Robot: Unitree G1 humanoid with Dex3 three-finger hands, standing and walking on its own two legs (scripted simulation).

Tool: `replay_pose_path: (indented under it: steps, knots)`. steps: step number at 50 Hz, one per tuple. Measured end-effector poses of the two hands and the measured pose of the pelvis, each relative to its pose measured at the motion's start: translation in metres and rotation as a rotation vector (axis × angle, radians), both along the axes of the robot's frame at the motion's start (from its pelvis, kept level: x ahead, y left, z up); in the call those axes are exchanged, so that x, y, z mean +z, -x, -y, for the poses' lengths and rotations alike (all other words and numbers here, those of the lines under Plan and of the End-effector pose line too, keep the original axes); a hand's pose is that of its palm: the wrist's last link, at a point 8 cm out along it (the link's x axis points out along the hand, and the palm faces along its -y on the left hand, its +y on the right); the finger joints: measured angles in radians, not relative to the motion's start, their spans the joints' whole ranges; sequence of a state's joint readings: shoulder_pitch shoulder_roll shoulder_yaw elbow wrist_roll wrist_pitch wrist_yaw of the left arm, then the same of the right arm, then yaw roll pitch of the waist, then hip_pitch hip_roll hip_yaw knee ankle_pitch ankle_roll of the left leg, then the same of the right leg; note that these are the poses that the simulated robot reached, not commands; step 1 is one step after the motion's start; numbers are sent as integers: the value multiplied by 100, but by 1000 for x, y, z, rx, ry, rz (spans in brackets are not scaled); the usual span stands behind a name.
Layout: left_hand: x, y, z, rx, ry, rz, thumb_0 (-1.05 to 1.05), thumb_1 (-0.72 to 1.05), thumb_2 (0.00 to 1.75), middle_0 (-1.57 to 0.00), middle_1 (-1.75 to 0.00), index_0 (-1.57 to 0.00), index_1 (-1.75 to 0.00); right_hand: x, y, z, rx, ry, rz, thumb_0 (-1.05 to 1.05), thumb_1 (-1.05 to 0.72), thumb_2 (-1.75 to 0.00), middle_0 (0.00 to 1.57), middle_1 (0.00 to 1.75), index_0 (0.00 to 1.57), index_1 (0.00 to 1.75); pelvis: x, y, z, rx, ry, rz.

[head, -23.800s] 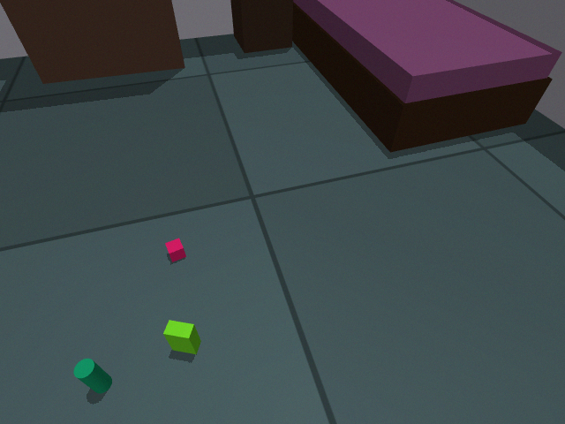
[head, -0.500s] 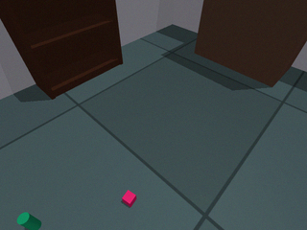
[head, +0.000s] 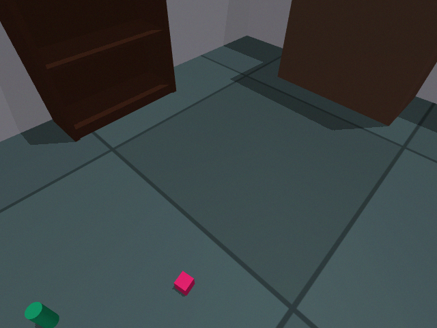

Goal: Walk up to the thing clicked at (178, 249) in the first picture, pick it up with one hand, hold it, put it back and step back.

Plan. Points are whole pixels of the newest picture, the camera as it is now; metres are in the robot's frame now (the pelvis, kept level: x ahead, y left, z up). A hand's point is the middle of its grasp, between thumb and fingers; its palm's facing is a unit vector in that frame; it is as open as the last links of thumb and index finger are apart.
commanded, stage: stand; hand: left
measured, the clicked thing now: (184, 283) +0.49 +0.15 -0.75
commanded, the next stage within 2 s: walk up in 0.10 s
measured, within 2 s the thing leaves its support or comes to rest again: neither
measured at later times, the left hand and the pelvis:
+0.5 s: hand out of the picture +0.09 +0.18 -0.17, palm faces -0.08 -0.93 -0.37, open 7.4 cm; pelvis +0.03 -0.09 -0.03, yaw -3 degrees
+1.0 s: hand (132, 326) +0.19 +0.19 -0.16, palm faces -0.02 -0.90 -0.43, open 7.3 cm; pelvis +0.07 -0.09 -0.02, yaw +0 degrees
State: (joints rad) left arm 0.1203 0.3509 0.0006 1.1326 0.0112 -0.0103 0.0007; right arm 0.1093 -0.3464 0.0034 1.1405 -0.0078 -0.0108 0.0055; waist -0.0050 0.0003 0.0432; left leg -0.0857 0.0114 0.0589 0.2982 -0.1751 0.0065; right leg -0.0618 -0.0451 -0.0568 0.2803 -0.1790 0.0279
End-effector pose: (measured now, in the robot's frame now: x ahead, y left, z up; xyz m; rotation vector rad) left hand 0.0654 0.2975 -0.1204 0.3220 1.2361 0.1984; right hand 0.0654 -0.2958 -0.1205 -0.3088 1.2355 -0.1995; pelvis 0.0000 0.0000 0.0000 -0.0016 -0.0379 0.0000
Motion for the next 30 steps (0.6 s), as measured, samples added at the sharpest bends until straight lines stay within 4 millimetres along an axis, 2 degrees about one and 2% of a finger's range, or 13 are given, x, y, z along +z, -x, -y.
replay_pose_path:
  steps: [6, 9, 14, 19, 21, 23, 27, 30]
  knots:
    - [0, 0, -1, -2, 3, 0, 0, 91, 90, -20, -30, -20, -30, 0, 1, 0, -2, 2, 6, 0, -91, -89, 20, 30, 21, 30, -1, 1, 0, -2, -2, -1]
    - [-3, -1, -4, -10, 0, -14, 0, 91, 90, -20, -30, -20, -30, 3, 8, 9, -23, 25, 38, 0, -91, -89, 20, 30, 21, 30, -4, 2, 7, -11, -15, -1]
    - [-4, -4, -1, -5, -14, -35, 0, 91, 90, -20, -30, -20, -30, 12, 35, 50, -64, 101, 1, 0, -90, -89, 20, 30, 21, 30, -7, -3, 29, -25, -24, 5]
    - [-7, -11, 26, -31, -27, -62, 0, 91, 90, -20, -30, -20, -29, 10, 47, 102, -93, 145, -43, 0, -90, -89, 20, 30, 21, 30, -16, -15, 59, -58, -29, 22]
    - [-12, -15, 42, -39, -41, -63, 0, 91, 90, -20, -30, -20, -29, 0, 42, 121, -102, 143, -45, 1, -90, -89, 20, 30, 21, 30, -24, -21, 74, -64, -21, 31]
    - [-15, -16, 60, -33, -43, -60, 0, 91, 90, -20, -30, -20, -29, -9, 34, 133, -105, 134, -49, 1, -91, -89, 20, 30, 21, 30, -28, -25, 84, -54, 11, 38]
    - [-13, -25, 92, -40, -13, -52, 0, 91, 90, -20, -30, -20, -30, -16, 10, 133, -93, 81, -41, 1, -91, -89, 20, 30, 20, 30, -23, -33, 94, -60, 9, 25]
    - [-13, -39, 105, -36, 4, -19, 0, 91, 90, -20, -30, -21, -30, -18, -6, 126, -68, 51, -39, 1, -91, -89, 20, 30, 20, 30, -21, -41, 99, -43, 21, 9]
